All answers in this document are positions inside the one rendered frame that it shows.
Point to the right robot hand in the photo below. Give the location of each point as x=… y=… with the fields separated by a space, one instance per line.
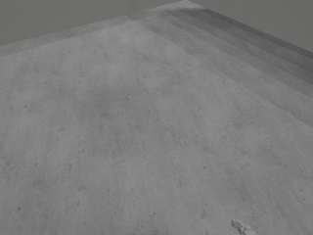
x=242 y=227

